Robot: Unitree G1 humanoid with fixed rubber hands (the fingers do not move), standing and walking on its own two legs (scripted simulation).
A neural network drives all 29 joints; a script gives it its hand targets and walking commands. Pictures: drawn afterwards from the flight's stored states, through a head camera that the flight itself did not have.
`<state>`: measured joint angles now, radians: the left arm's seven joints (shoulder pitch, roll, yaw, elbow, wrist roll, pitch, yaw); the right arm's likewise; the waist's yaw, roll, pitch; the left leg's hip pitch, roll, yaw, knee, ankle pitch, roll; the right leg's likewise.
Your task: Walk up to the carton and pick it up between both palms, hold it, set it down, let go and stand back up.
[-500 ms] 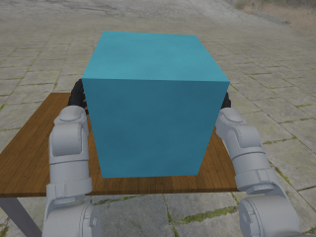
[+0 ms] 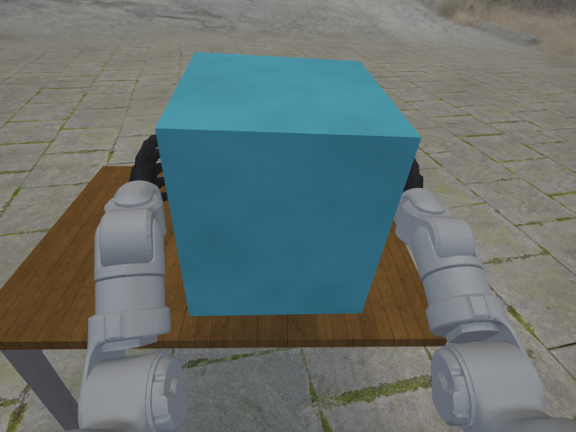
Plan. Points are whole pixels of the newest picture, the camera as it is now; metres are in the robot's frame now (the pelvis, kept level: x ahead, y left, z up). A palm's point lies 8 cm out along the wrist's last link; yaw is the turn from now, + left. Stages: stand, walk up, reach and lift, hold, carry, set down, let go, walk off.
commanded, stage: hold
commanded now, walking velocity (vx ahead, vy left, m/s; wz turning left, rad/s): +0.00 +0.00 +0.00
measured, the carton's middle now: (278, 182) +0.42 +0.01 +0.20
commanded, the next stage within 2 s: none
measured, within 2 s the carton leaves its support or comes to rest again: neither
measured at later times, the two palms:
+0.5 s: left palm (154, 186) +0.36 +0.18 +0.23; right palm (409, 191) +0.37 -0.17 +0.22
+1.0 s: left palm (152, 191) +0.35 +0.18 +0.23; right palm (409, 199) +0.36 -0.17 +0.21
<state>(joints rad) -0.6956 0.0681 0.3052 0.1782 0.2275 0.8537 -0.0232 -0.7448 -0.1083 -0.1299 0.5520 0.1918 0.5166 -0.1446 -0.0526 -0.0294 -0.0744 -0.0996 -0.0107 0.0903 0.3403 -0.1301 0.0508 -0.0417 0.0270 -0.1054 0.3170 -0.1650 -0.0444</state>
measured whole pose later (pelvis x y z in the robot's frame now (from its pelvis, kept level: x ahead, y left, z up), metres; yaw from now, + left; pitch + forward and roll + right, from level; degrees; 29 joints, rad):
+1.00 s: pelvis +0.00 +0.00 +0.00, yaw +0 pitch -7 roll +0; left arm -0.67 0.07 0.30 0.13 0.23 0.87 -0.04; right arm -0.72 -0.10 -0.12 0.49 0.21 0.53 -0.16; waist -0.06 -0.03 -0.06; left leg -0.10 -0.01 0.09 0.34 -0.13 0.04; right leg -0.04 0.03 -0.10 0.32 -0.17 -0.05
